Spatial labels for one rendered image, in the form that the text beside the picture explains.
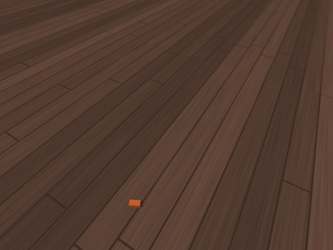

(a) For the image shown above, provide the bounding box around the small box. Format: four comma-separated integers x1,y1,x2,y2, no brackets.
129,199,141,208

